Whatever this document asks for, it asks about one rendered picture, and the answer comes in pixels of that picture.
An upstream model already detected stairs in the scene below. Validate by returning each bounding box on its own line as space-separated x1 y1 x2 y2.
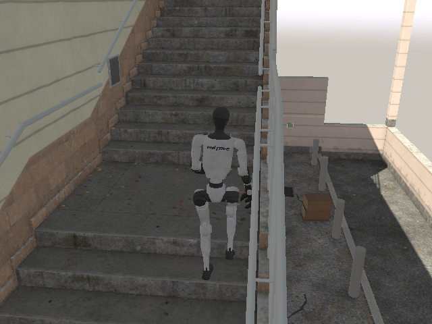
101 0 266 167
0 231 259 324

